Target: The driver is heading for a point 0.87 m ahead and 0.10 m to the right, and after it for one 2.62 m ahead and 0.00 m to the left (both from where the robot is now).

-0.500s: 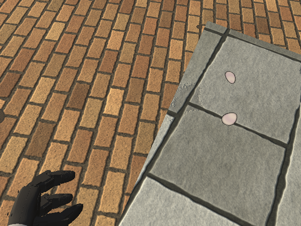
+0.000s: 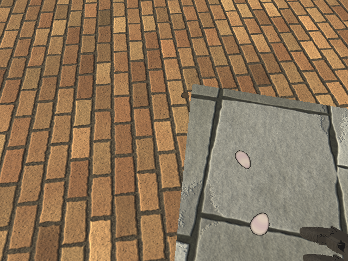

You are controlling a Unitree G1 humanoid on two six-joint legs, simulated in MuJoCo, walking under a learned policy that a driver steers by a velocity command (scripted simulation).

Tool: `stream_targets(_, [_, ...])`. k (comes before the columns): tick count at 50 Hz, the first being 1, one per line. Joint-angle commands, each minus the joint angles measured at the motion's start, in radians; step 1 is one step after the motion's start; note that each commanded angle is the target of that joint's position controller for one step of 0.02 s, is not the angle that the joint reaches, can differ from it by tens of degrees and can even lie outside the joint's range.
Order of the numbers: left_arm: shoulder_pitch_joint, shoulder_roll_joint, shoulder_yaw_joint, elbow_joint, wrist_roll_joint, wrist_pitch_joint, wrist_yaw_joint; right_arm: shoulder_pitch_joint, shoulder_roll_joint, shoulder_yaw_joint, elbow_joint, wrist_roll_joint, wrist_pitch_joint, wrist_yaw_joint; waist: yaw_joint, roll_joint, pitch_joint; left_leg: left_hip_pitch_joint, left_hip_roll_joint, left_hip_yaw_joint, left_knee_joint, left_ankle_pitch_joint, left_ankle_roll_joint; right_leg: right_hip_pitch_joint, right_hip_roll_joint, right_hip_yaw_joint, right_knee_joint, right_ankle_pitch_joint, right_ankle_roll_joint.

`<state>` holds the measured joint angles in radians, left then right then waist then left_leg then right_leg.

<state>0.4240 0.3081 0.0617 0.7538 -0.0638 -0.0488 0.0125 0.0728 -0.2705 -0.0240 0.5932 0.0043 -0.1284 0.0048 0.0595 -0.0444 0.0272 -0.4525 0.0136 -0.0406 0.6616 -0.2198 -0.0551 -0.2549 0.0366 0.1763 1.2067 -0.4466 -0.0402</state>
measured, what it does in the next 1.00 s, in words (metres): walks ahead: right foot, then left foot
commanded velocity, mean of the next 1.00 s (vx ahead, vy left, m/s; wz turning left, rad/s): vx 1.00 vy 0.00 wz -0.17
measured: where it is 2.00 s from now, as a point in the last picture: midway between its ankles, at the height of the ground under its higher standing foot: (210, 68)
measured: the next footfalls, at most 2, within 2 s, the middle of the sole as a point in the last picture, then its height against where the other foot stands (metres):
right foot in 0.38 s outside the picture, level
left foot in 0.88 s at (227, 154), level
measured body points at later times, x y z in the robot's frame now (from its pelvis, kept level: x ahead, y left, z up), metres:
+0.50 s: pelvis +0.41 -0.08 +0.00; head +0.43 -0.10 +0.45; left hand +0.63 +0.12 -0.10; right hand +0.41 -0.37 -0.11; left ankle +0.32 +0.17 -0.57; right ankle +0.45 -0.14 -0.71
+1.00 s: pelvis +0.84 -0.17 +0.00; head +0.86 -0.18 +0.45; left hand +1.03 +0.06 -0.09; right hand +0.88 -0.46 -0.12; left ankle +0.94 -0.16 -0.71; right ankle +0.63 -0.34 -0.56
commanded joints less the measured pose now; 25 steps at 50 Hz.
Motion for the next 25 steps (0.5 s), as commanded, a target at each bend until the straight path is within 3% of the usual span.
stream_targets(1, [-0.126,0.054,-0.008,-0.146,0.022,-0.013,-0.007,0.273,-0.137,-0.063,0.038,-0.021,0.021,-0.007,-0.161,0.139,-0.067,0.582,0.332,-0.496,-0.385,-0.279,0.193,-0.621,-0.132,-0.068,0.255,0.135,-0.011])
stream_targets(2, [-0.167,0.049,-0.001,-0.158,0.029,-0.002,-0.017,0.245,-0.108,-0.056,0.056,-0.032,0.020,-0.009,-0.137,0.127,-0.020,0.487,0.285,-0.368,-0.395,-0.146,0.182,-0.568,-0.163,-0.061,0.194,0.149,-0.016])
stream_targets(3, [-0.162,0.033,-0.001,-0.174,0.017,0.012,-0.026,0.211,-0.090,-0.051,0.072,-0.030,0.017,-0.011,-0.099,0.177,-0.001,0.426,0.278,-0.304,-0.417,-0.117,0.182,-0.538,-0.186,-0.056,0.165,0.149,-0.013])
stream_targets(5, [-0.195,0.003,-0.009,-0.195,0.012,0.039,-0.035,0.191,-0.068,-0.051,0.097,-0.006,0.009,-0.009,-0.078,0.159,0.041,0.381,0.274,-0.176,-0.454,-0.013,0.177,-0.556,-0.210,-0.066,0.126,0.148,-0.010])
stream_targets(7, [-0.231,-0.009,-0.018,-0.222,0.028,0.043,-0.043,0.184,-0.103,-0.061,0.113,-0.003,0.004,-0.012,-0.061,0.107,0.070,0.371,0.283,-0.081,-0.487,0.086,0.185,-0.597,-0.217,-0.069,0.061,0.229,-0.002])
stream_targets(9, [-0.271,0.010,-0.020,-0.232,0.029,0.036,-0.056,0.152,-0.137,-0.068,0.113,-0.011,0.001,-0.018,-0.051,0.084,0.110,0.340,0.255,0.053,-0.534,0.143,0.172,-0.574,-0.208,-0.101,-0.070,0.354,0.003])
stream_targets(12, [-0.401,0.025,-0.022,-0.251,0.036,0.019,-0.082,0.215,-0.190,-0.078,0.139,-0.008,0.003,-0.021,-0.100,0.016,0.148,0.378,0.211,0.198,-0.571,0.234,0.131,-0.482,-0.159,-0.217,-0.320,0.517,-0.028])
stream_targets(13, [-0.419,0.027,-0.021,-0.256,0.033,0.014,-0.090,0.225,-0.216,-0.081,0.144,-0.009,0.007,-0.019,-0.095,0.021,0.150,0.397,0.210,0.235,-0.562,0.380,0.124,-0.420,-0.131,-0.255,-0.389,0.525,-0.046])
stream_targets(15, [-0.414,0.080,0.000,-0.261,0.025,0.009,-0.095,0.264,-0.277,-0.092,0.151,-0.011,0.021,-0.021,-0.058,0.093,0.085,0.493,0.216,0.268,-0.436,0.945,0.107,-0.289,-0.032,-0.345,-0.429,0.473,-0.082])
stream_targets(16, [-0.349,0.114,0.017,-0.251,0.016,0.013,-0.093,0.264,-0.305,-0.098,0.149,-0.006,0.035,-0.024,-0.004,0.145,0.032,0.541,0.226,0.277,-0.309,1.202,0.105,-0.215,0.014,-0.373,-0.420,0.400,-0.098])
stream_targets(17, [-0.198,0.163,0.044,-0.218,0.010,0.021,-0.089,0.242,-0.329,-0.105,0.135,-0.003,0.049,-0.025,0.085,0.184,-0.050,0.517,0.241,0.275,-0.107,1.352,0.108,-0.041,0.044,-0.374,-0.403,0.338,-0.126])
stream_targets(18, [0.055,0.233,0.084,-0.147,0.013,0.035,-0.079,0.195,-0.325,-0.104,0.107,0.000,0.050,-0.027,0.208,0.166,-0.168,0.357,0.227,0.254,0.189,1.319,0.104,0.299,0.055,-0.328,-0.442,0.345,-0.173])
stream_targets(19, [0.170,0.271,0.103,-0.093,0.002,0.050,-0.057,0.187,-0.230,-0.076,0.091,0.007,0.031,-0.029,0.230,-0.024,-0.162,0.078,0.078,0.248,0.595,0.505,0.050,0.567,0.010,-0.162,-0.541,0.391,-0.218])
stream_targets(20, [0.035,0.332,0.076,-0.137,0.045,0.030,-0.053,0.381,-0.056,-0.016,0.039,-0.023,-0.004,-0.013,-0.017,-0.323,-0.263,-0.293,-0.064,0.062,0.958,-0.390,0.017,0.800,-0.214,0.409,-0.633,0.263,-0.368])
stream_targets(21, [0.059,0.226,0.066,-0.158,0.062,0.014,-0.050,0.301,-0.167,-0.022,0.027,0.029,-0.037,-0.010,0.074,-0.141,-0.444,-0.345,-0.037,-0.095,0.939,-0.281,0.053,0.841,-0.316,0.646,-0.869,-0.051,-0.403])
stream_targets(22, [0.076,0.200,0.062,-0.119,0.062,-0.008,-0.050,0.215,-0.195,-0.033,0.029,0.068,-0.039,-0.015,0.074,-0.005,-0.278,-0.354,0.004,-0.084,0.868,-0.212,0.076,0.691,-0.314,0.611,-0.948,-0.056,-0.338])
stream_targets(23, [0.005,0.189,0.056,-0.109,0.051,-0.030,-0.052,0.168,-0.175,-0.026,0.024,0.058,-0.033,-0.028,0.023,0.129,-0.163,-0.306,0.056,-0.084,0.759,-0.148,0.086,0.511,-0.290,0.513,-0.948,0.015,-0.290])
stream_targets(24, [-0.076,0.152,0.041,-0.113,0.061,-0.044,-0.054,0.160,-0.148,-0.021,0.045,0.043,-0.023,-0.033,-0.023,0.143,-0.092,-0.236,0.086,-0.084,0.703,-0.100,0.089,0.350,-0.251,0.393,-0.940,0.108,-0.259])
stream_targets(25, [-0.109,0.110,0.027,-0.113,0.083,-0.058,-0.057,0.197,-0.142,-0.023,0.073,0.040,-0.007,-0.026,-0.055,0.112,-0.060,-0.137,0.118,-0.106,0.668,-0.068,0.100,0.216,-0.212,0.265,-0.918,0.284,-0.225])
